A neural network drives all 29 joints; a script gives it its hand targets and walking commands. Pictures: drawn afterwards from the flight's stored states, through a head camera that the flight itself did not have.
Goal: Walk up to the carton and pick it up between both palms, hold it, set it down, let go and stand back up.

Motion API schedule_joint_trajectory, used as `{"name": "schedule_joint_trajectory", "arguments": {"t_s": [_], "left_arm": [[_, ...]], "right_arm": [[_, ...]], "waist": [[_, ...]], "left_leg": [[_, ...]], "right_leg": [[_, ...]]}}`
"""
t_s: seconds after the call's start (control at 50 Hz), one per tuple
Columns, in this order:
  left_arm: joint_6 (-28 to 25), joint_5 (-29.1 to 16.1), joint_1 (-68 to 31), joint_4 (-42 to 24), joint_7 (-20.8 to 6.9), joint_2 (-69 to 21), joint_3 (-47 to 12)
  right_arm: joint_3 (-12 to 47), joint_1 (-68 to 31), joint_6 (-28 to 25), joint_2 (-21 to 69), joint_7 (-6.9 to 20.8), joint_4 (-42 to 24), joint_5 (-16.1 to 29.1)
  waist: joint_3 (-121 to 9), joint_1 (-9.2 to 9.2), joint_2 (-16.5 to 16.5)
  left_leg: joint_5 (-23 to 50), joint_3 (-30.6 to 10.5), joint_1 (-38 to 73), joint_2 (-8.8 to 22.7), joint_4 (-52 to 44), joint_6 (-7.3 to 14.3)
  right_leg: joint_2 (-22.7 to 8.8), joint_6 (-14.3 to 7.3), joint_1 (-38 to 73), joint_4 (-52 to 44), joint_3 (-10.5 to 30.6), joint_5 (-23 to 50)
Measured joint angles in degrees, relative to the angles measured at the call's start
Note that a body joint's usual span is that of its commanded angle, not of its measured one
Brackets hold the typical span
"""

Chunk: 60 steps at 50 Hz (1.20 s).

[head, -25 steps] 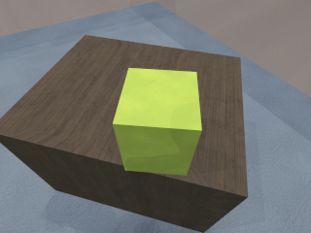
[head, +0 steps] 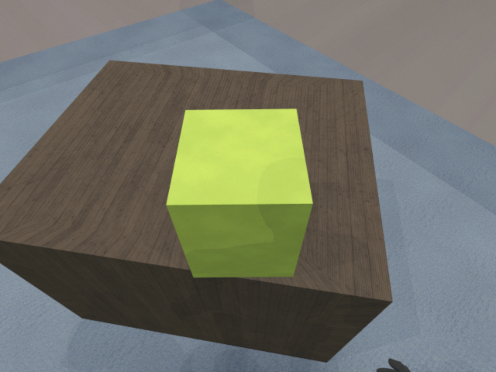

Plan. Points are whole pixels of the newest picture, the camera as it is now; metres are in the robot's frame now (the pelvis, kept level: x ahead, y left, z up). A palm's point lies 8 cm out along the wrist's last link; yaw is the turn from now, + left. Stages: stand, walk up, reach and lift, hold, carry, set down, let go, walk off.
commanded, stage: walk up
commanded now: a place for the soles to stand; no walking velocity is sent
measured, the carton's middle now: (242, 197) +0.41 +0.02 +0.01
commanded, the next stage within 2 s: reach and lift in 0.14 s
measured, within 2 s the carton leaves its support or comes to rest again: neither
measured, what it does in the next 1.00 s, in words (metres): stands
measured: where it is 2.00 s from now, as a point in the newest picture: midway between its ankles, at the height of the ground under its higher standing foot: outside the picture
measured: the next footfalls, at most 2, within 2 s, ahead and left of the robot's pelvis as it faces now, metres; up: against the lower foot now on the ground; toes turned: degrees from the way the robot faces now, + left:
none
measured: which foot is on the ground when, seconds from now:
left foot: down 0.00-1.00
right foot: down 0.00-1.00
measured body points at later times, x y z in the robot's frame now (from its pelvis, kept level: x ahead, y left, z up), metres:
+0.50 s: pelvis -0.02 -0.03 +0.00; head +0.01 -0.02 +0.45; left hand +0.18 +0.21 -0.09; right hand +0.13 -0.26 -0.10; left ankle +0.00 +0.08 -0.73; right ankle +0.03 -0.15 -0.73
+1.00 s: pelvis -0.01 -0.04 +0.01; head -0.02 -0.04 +0.46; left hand +0.16 +0.23 -0.06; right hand +0.15 -0.22 -0.07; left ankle +0.00 +0.08 -0.73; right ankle +0.03 -0.15 -0.73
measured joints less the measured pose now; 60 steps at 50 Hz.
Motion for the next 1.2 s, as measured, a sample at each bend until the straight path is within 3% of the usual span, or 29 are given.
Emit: {"name": "schedule_joint_trajectory", "arguments": {"t_s": [0.16, 0.2, 0.26, 0.3, 0.36, 0.44, 0.56, 0.76, 0.98, 1.2], "left_arm": [[0.00, 0.07, 0.39, -0.80, 0.04, 0.05, 0.26], [4.94, -0.81, -2.51, -0.22, 0.48, 0.71, -0.72], [13.64, -0.95, -9.88, -1.26, 1.17, 1.19, -0.43], [17.48, -0.81, -13.23, -5.48, 0.78, 0.98, 0.25], [19.57, 0.32, -15.04, -13.54, -0.75, 0.10, 1.47], [18.55, 2.30, -14.16, -17.85, -2.15, -0.77, 2.52], [17.90, 2.45, -12.08, -14.00, -3.17, -0.26, 3.84], [9.47, -0.44, -7.19, -12.98, -4.51, 1.95, 5.47], [1.35, -5.88, -8.53, -11.16, -6.83, 4.02, 1.89], [-4.01, -8.78, -7.20, -12.56, -6.91, 4.53, -0.63]], "right_arm": [[0.08, -0.51, 0.45, -0.52, 0.06, -0.04, 0.00], [-2.25, -2.53, -3.37, -0.02, 0.88, 4.66, -2.57], [-4.58, -6.99, -7.39, 0.42, 2.45, 9.63, -4.25], [-5.02, -8.66, -9.11, 1.03, 2.46, 9.27, -3.50], [-4.69, -9.42, -11.39, 2.80, 1.21, 6.34, -0.99], [-1.86, -6.81, -12.61, 5.37, -0.64, 1.68, 1.10], [-0.47, -1.97, -10.27, 7.66, -2.57, -3.37, -0.39], [1.04, 3.54, -10.67, 10.51, -5.03, -10.12, 0.62], [2.04, 2.49, -13.41, 13.84, -7.29, -11.60, 1.14], [2.36, 2.94, -16.20, 13.29, -7.80, -12.41, 3.74]], "waist": [[0.33, -0.11, -0.09], [-0.73, -0.04, 0.39], [1.06, 0.44, 0.71], [2.91, 0.82, 0.88], [5.72, 0.88, 0.79], [6.08, 0.67, -1.21], [4.20, 1.25, -3.67], [4.81, 2.61, -2.09], [3.60, 2.42, -1.14], [1.45, 2.98, -3.03]], "left_leg": [[-0.89, 1.88, -0.21, 0.86, 1.09, -0.06], [-2.01, 1.61, -3.60, 1.40, 4.27, -0.47], [-4.43, 0.89, -7.85, 1.97, 10.63, -0.71], [-5.28, 0.44, -9.00, 2.66, 13.11, -0.93], [-5.16, -0.11, -7.29, 3.94, 12.98, -1.71], [-2.38, -0.02, -1.60, 4.50, 6.74, -2.74], [0.59, 0.84, 4.49, 4.44, -0.30, -3.62], [1.51, 0.25, 6.65, 5.19, -2.12, -4.01], [1.91, 0.00, 7.60, 5.42, -3.29, -4.00], [2.61, 0.01, 10.52, 4.45, -7.30, -3.70]], "right_leg": [[0.97, -0.06, -1.11, 1.33, 1.84, -0.21], [0.65, -2.19, -4.08, 4.07, 0.14, -1.46], [0.42, -1.42, -7.41, 9.03, -1.47, -3.25], [0.78, -0.62, -8.08, 10.68, -2.22, -3.71], [1.90, -1.44, -5.80, 9.40, -3.05, -3.00], [2.65, -2.15, -0.43, 3.62, -3.02, -0.43], [2.82, -3.39, 4.16, -0.64, -2.30, 1.11], [3.46, -4.04, 6.87, -2.99, -3.17, 2.02], [3.49, -3.98, 8.56, -5.14, -3.82, 2.66], [2.62, -3.25, 11.46, -8.59, -3.86, 2.81]]}}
